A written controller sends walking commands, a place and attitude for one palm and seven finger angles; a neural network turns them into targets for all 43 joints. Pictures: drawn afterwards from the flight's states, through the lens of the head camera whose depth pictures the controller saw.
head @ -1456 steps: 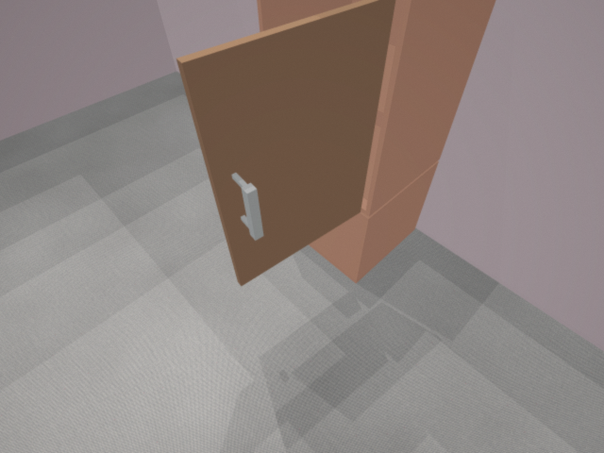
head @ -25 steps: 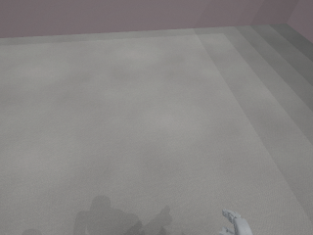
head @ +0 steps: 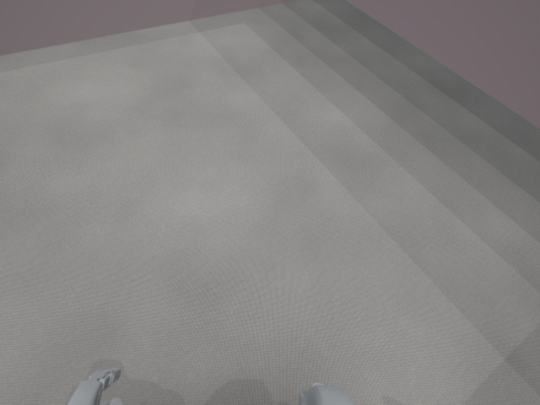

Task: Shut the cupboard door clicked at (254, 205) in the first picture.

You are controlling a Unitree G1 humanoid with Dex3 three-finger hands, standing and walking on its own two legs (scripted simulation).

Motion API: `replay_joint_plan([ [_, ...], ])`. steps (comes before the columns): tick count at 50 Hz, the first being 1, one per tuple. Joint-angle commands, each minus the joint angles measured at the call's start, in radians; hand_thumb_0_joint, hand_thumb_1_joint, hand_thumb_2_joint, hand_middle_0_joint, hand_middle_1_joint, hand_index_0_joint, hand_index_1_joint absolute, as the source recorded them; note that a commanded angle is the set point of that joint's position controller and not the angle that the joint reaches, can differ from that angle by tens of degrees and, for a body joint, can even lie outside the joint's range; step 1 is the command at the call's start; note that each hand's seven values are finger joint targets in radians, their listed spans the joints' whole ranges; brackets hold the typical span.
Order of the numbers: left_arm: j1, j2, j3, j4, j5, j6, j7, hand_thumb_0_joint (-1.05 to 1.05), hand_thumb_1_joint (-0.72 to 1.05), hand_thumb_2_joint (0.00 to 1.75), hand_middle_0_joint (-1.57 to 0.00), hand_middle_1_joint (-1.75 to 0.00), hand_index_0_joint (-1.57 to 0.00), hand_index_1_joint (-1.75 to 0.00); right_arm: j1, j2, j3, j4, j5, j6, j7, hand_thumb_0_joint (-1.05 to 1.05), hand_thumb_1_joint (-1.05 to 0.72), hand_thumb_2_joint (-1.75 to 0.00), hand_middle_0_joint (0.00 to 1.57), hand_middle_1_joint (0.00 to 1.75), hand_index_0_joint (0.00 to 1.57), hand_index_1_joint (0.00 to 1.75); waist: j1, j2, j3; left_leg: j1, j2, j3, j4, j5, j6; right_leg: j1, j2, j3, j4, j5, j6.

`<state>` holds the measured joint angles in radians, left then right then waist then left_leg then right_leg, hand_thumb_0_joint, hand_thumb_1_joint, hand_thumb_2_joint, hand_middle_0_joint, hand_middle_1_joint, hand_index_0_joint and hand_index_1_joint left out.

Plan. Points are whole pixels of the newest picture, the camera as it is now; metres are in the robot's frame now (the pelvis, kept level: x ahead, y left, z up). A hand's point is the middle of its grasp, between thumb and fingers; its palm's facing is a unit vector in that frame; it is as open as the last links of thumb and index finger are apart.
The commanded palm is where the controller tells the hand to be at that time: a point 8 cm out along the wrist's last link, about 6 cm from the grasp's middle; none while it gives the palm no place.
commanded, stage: turn to face it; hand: left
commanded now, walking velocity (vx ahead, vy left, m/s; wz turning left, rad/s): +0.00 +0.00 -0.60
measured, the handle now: out of the picture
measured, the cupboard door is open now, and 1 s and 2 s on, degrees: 54 54 54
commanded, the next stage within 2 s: none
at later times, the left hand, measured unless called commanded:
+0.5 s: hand (193, 393) +0.15 +0.12 -0.17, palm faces -0.29 -0.94 -0.19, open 7.4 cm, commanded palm none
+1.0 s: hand (216, 355) +0.22 +0.09 -0.17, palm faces -0.53 -0.80 -0.27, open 7.4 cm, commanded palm none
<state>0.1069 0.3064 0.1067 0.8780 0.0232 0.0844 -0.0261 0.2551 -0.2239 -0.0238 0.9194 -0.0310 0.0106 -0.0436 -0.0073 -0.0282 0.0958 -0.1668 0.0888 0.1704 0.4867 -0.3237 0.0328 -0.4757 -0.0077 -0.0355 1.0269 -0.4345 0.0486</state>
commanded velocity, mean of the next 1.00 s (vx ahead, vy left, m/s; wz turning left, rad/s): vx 0.00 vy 0.00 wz -0.60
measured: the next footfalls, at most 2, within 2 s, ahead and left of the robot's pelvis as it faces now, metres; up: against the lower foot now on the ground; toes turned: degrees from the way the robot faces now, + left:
right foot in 0.20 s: +0.03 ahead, -0.16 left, +0.00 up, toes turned -12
left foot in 0.58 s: +0.11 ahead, +0.09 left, +0.00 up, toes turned -18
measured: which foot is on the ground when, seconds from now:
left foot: down 0.00-0.20, up 0.22-0.56, down 0.58-0.90, up 0.92-1.00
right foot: up 0.00-0.18, down 0.20-0.58, up 0.60-0.90, down 0.92-1.00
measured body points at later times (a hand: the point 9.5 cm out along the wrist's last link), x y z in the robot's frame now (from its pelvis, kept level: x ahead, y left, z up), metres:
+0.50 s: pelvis +0.01 -0.03 -0.01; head +0.05 -0.04 +0.44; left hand +0.17 +0.17 -0.15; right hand +0.03 -0.30 -0.14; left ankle +0.06 +0.11 -0.71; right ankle +0.00 -0.15 -0.74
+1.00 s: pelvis +0.01 -0.03 -0.02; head +0.04 -0.06 +0.43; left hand +0.24 +0.14 -0.15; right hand -0.09 -0.30 -0.16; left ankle +0.06 +0.10 -0.69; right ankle -0.05 -0.14 -0.74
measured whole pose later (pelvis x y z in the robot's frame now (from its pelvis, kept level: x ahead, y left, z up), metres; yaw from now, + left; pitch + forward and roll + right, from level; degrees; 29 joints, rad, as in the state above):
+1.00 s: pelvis +0.01 -0.03 -0.02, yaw -35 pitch +0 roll -1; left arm 0.18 0.25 0.07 0.86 0.02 0.04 -0.02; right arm 0.19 -0.29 -0.06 0.90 -0.02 0.08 -0.02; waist 0.01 0.05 0.08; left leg -0.44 0.12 0.05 1.06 -0.51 -0.07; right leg -0.32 0.01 -0.03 0.63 -0.31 -0.01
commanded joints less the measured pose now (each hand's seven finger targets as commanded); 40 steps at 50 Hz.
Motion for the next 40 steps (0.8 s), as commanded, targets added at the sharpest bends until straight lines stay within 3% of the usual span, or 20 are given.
replay_joint_plan([
  [1,-0.069,0.004,-0.023,-0.112,-0.001,-0.013,-0.011,0.00,0.90,0.90,-0.20,-0.30,-0.20,-0.30,0.064,-0.188,-0.049,-0.038,-0.002,-0.020,-0.002,0.00,-0.90,-0.90,0.20,0.30,0.20,0.30,-0.027,0.203,-0.117,0.167,0.252,-0.106,-0.075,0.805,0.093,-0.030,-0.023,-0.016,-0.091,0.035,-0.009],
  [6,-0.087,0.018,-0.027,-0.140,0.000,-0.021,-0.012,0.00,0.90,0.90,-0.20,-0.30,-0.20,-0.30,0.047,-0.220,-0.059,-0.037,-0.004,-0.017,0.010,0.00,-0.90,-0.90,0.20,0.30,0.20,0.30,-0.019,0.233,-0.111,0.109,0.280,-0.067,-0.025,0.761,0.069,0.102,-0.010,-0.048,-0.281,0.035,-0.040],
  [8,0.027,0.047,-0.021,-0.117,-0.001,-0.034,-0.006,0.00,0.90,0.90,-0.20,-0.30,-0.20,-0.30,0.016,-0.236,-0.064,-0.049,0.006,-0.016,0.017,0.00,-0.90,-0.90,0.20,0.30,0.20,0.30,0.043,0.171,-0.164,0.057,0.253,-0.012,0.130,0.742,0.016,0.285,0.007,-0.058,-0.478,0.200,-0.063],
  [9,0.123,0.104,-0.011,-0.088,0.005,-0.046,0.002,0.00,0.90,0.90,-0.20,-0.30,-0.20,-0.30,0.008,-0.218,-0.065,-0.065,0.018,-0.014,0.026,0.00,-0.90,-0.90,0.20,0.30,0.20,0.30,0.085,0.063,-0.208,-0.072,0.203,0.038,0.307,0.610,-0.037,0.471,-0.064,0.023,-0.583,0.422,-0.096],
  [10,0.209,0.213,0.012,-0.067,0.009,-0.061,0.016,0.00,0.90,0.90,-0.20,-0.30,-0.20,-0.30,-0.023,-0.135,-0.045,-0.115,0.024,-0.011,0.028,0.00,-0.90,-0.90,0.20,0.30,0.20,0.30,0.114,-0.234,-0.240,-0.388,0.023,0.078,0.575,-0.154,-0.105,0.664,-0.338,0.374,-0.612,0.893,-0.224],
  [11,0.228,0.243,0.010,-0.056,-0.012,-0.062,0.027,0.00,0.90,0.90,-0.20,-0.30,-0.20,-0.30,-0.046,-0.149,-0.037,-0.134,0.023,0.003,0.017,0.00,-0.90,-0.90,0.20,0.30,0.20,0.30,0.110,-0.185,-0.215,-0.438,0.004,-0.081,0.704,-0.362,-0.112,0.558,-0.431,0.418,-0.599,1.047,-0.314],
  [12,0.179,0.219,0.014,-0.083,-0.009,-0.058,0.038,0.00,0.90,0.90,-0.20,-0.30,-0.20,-0.30,-0.073,-0.128,-0.035,-0.138,0.022,0.012,0.009,0.00,-0.90,-0.90,0.20,0.30,0.20,0.30,0.089,-0.169,-0.191,-0.485,0.015,-0.160,0.767,-0.320,-0.109,0.505,-0.387,0.431,-0.621,0.864,-0.320],
  [13,0.112,0.193,0.007,-0.102,-0.008,-0.054,0.043,0.00,0.90,0.90,-0.20,-0.30,-0.20,-0.30,-0.086,-0.137,-0.037,-0.135,0.021,0.014,0.010,0.00,-0.90,-0.90,0.20,0.30,0.20,0.30,0.065,-0.186,-0.144,-0.501,0.027,-0.180,0.781,-0.257,-0.113,0.435,-0.350,0.420,-0.650,0.717,-0.303],
  [15,-0.007,0.146,-0.007,-0.140,-0.003,-0.052,0.043,0.00,0.90,0.90,-0.20,-0.30,-0.20,-0.30,-0.040,-0.133,-0.039,-0.105,0.016,0.021,0.022,0.00,-0.90,-0.90,0.20,0.30,0.20,0.30,-0.006,-0.128,-0.135,-0.386,0.035,-0.163,0.709,-0.132,-0.123,0.289,-0.255,0.274,-0.666,0.555,-0.246],
  [16,-0.019,0.140,-0.007,-0.144,-0.001,-0.055,0.039,0.00,0.90,0.90,-0.20,-0.30,-0.20,-0.30,-0.021,-0.125,-0.038,-0.096,0.013,0.025,0.025,0.00,-0.90,-0.90,0.20,0.30,0.20,0.30,-0.014,-0.132,-0.131,-0.348,0.021,-0.148,0.664,-0.104,-0.125,0.248,-0.224,0.252,-0.675,0.518,-0.229],
  [23,0.049,0.144,0.014,-0.118,0.008,-0.051,0.023,0.00,0.90,0.90,-0.20,-0.30,-0.20,-0.30,-0.056,-0.099,-0.043,-0.126,0.022,0.011,0.024,0.00,-0.90,-0.90,0.20,0.30,0.20,0.30,0.010,-0.146,-0.140,-0.236,-0.058,-0.124,0.320,-0.103,-0.110,0.226,-0.186,0.378,-0.661,0.416,-0.228],
  [26,0.035,0.125,0.015,-0.111,-0.002,-0.044,0.022,0.00,0.90,0.90,-0.20,-0.30,-0.20,-0.30,0.012,-0.104,-0.043,-0.105,0.027,-0.006,0.014,0.00,-0.90,-0.90,0.20,0.30,0.20,0.30,-0.029,-0.129,-0.171,-0.047,-0.078,-0.122,0.039,0.044,-0.098,0.158,-0.142,0.390,-0.579,0.428,-0.162],
  [27,0.033,0.089,0.007,-0.118,-0.009,-0.039,0.021,0.00,0.90,0.90,-0.20,-0.30,-0.20,-0.30,0.041,-0.142,-0.049,-0.098,0.024,-0.016,0.008,0.00,-0.90,-0.90,0.20,0.30,0.20,0.30,-0.044,-0.044,-0.182,0.082,-0.006,-0.190,-0.095,0.068,-0.072,0.043,-0.079,0.347,-0.511,0.316,-0.110],
  [28,0.067,0.025,-0.004,-0.134,-0.019,-0.036,0.012,0.00,0.90,0.90,-0.20,-0.30,-0.20,-0.30,0.046,-0.240,-0.065,-0.106,0.009,-0.024,0.004,0.00,-0.90,-0.90,0.20,0.30,0.20,0.30,-0.040,0.240,-0.180,0.172,0.236,-0.448,-0.197,0.080,0.019,-0.122,0.063,0.207,-0.315,0.047,-0.049],
  [29,0.038,0.031,-0.008,-0.155,-0.010,-0.043,0.007,0.00,0.90,0.90,-0.20,-0.30,-0.20,-0.30,0.067,-0.276,-0.070,-0.124,0.008,-0.019,0.002,0.00,-0.90,-0.90,0.20,0.30,0.20,0.30,-0.055,0.296,-0.158,0.087,0.406,-0.561,-0.225,0.174,0.123,-0.122,0.051,0.081,-0.083,-0.171,-0.021],
  [30,0.027,0.048,0.000,-0.141,0.003,-0.037,0.004,0.00,0.90,0.90,-0.20,-0.30,-0.20,-0.30,0.044,-0.255,-0.063,-0.114,-0.003,-0.025,-0.002,0.00,-0.90,-0.90,0.20,0.30,0.20,0.30,-0.047,0.263,-0.150,0.048,0.391,-0.539,-0.216,0.280,0.150,-0.125,0.025,0.105,0.063,-0.165,-0.011],
  [31,0.047,0.051,0.009,-0.122,0.002,-0.036,-0.002,0.00,0.90,0.90,-0.20,-0.30,-0.20,-0.30,-0.007,-0.227,-0.056,-0.129,-0.004,-0.027,-0.004,0.00,-0.90,-0.90,0.20,0.30,0.20,0.30,-0.013,0.243,-0.138,0.037,0.343,-0.440,-0.182,0.378,0.142,-0.128,0.003,0.093,0.139,-0.120,-0.003],
  [34,0.068,0.020,0.002,-0.097,-0.005,-0.024,-0.018,0.00,0.90,0.90,-0.20,-0.30,-0.20,-0.30,-0.083,-0.188,-0.047,-0.146,-0.002,-0.018,-0.004,0.00,-0.90,-0.90,0.20,0.30,0.20,0.30,0.011,0.237,-0.118,0.037,0.252,-0.200,-0.113,0.499,0.104,-0.077,-0.025,0.023,0.071,-0.067,0.010],
  [36,0.035,0.006,-0.005,-0.106,-0.006,-0.022,-0.021,0.00,0.90,0.90,-0.20,-0.30,-0.20,-0.30,-0.032,-0.199,-0.053,-0.124,-0.004,-0.014,0.000,0.00,-0.90,-0.90,0.20,0.30,0.20,0.30,-0.016,0.229,-0.125,0.038,0.249,-0.166,-0.096,0.522,0.100,-0.007,-0.021,-0.010,-0.057,-0.052,0.007],
  [40,0.040,0.001,-0.012,-0.106,-0.005,-0.029,-0.023,0.00,0.90,0.90,-0.20,-0.30,-0.20,-0.30,-0.029,-0.231,-0.068,-0.104,-0.002,-0.005,0.011,0.00,-0.90,-0.90,0.20,0.30,0.20,0.30,-0.019,0.274,-0.128,0.024,0.263,-0.125,-0.056,0.470,0.082,0.095,0.009,-0.069,-0.247,-0.012,-0.010],
])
